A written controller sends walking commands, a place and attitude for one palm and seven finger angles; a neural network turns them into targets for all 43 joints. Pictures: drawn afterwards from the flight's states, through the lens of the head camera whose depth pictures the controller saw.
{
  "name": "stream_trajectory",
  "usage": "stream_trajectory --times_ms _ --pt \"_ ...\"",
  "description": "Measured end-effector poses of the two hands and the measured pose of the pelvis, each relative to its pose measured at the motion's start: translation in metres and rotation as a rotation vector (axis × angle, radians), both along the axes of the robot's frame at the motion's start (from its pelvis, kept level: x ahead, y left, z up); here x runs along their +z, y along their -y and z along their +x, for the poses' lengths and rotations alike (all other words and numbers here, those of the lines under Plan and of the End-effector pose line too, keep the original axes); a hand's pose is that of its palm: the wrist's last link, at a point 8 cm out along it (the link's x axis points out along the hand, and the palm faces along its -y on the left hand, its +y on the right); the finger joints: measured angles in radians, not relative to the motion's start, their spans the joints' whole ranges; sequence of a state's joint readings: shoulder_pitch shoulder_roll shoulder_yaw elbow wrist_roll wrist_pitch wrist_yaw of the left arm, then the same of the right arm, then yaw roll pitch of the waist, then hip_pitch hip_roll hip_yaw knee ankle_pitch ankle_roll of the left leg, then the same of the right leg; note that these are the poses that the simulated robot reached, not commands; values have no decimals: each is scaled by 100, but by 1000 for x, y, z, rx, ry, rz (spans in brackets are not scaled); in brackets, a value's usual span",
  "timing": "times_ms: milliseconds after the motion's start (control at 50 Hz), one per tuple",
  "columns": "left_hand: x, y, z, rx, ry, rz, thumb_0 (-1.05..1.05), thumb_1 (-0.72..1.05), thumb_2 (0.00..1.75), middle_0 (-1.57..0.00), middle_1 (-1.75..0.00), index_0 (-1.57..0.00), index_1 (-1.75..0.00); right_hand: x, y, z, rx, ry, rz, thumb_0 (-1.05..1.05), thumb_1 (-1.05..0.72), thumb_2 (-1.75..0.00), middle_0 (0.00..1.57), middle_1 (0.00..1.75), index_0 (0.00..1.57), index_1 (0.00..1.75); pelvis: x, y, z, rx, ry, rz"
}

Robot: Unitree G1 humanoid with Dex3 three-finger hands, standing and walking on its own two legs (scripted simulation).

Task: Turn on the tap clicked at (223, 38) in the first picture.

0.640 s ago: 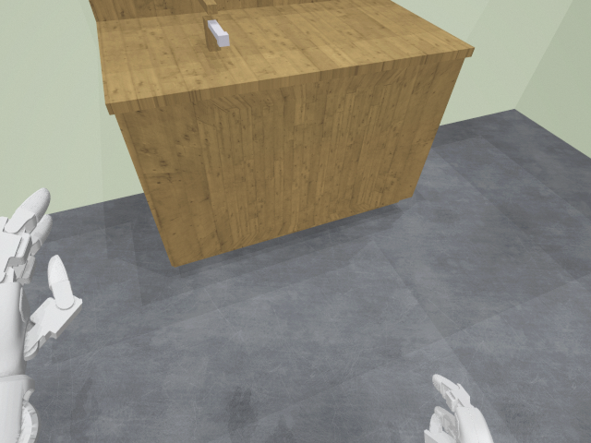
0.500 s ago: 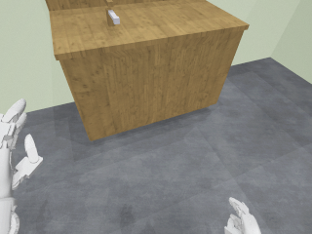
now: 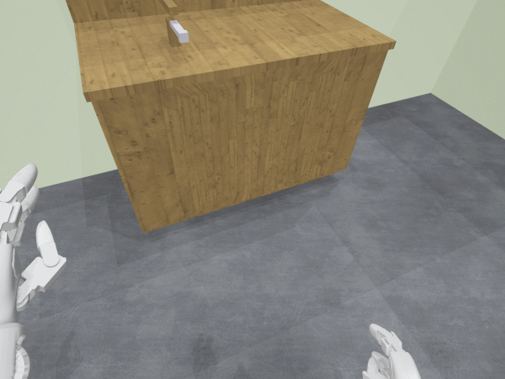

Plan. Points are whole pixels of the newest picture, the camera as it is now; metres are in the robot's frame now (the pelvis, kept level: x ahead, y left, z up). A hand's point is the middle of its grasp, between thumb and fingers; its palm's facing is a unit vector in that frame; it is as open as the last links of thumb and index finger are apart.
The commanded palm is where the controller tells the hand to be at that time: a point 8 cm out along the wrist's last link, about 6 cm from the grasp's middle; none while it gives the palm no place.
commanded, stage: walk to a spot facing it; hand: left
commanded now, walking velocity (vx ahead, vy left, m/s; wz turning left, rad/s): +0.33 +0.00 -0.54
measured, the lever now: (183, 36) +1.02 +0.30 +0.10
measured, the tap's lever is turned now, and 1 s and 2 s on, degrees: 0 0 0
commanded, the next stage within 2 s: turn to face it in 0.84 s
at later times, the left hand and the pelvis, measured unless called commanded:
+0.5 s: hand (177, 167) +0.36 +0.15 +0.18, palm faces +0.20 -0.86 -0.48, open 7.4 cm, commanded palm +0.31 +0.20 +0.18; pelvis +0.10 -0.04 +0.00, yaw -11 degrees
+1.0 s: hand (275, 109) +0.55 +0.01 +0.16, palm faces +0.10 -0.84 -0.53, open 7.4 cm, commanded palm +0.49 +0.07 +0.18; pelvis +0.24 -0.13 -0.02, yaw -21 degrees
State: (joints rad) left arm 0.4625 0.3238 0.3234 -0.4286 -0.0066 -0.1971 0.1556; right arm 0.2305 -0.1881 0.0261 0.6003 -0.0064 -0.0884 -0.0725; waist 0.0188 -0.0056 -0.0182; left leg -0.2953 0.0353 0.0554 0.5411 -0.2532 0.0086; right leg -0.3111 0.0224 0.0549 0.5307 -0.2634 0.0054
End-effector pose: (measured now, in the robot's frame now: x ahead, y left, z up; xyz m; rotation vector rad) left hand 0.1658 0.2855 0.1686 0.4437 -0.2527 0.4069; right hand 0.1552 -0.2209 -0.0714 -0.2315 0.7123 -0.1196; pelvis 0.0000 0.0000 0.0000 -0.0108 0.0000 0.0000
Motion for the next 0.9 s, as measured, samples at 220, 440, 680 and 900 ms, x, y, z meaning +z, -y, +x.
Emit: stream_trajectory --times_ms 220,440,680,900 --pt "-1 56 61 -98 33 46 1 89 90 -20 -30 -21 -30 -28 35 -1 -80 -10 63 2 -90 -90 21 30 20 30 -16 33 25 -101 -1 -2" --pt "20 97 140 -279 -4 122 1 89 90 -21 -31 -21 -30 -11 91 0 -243 -146 -12 2 -91 -90 20 30 20 30 5 46 76 -179 -41 39" --pt "6 101 244 -311 54 57 1 89 90 -21 -31 -21 -30 -11 80 88 -318 -28 6 2 -91 -90 20 30 20 30 -9 41 159 -284 2 44" --pt "36 185 319 -420 60 177 1 89 90 -21 -31 -21 -30 -25 94 136 -339 -27 160 1 -90 -90 21 30 20 30 -1 93 219 -363 -16 13"
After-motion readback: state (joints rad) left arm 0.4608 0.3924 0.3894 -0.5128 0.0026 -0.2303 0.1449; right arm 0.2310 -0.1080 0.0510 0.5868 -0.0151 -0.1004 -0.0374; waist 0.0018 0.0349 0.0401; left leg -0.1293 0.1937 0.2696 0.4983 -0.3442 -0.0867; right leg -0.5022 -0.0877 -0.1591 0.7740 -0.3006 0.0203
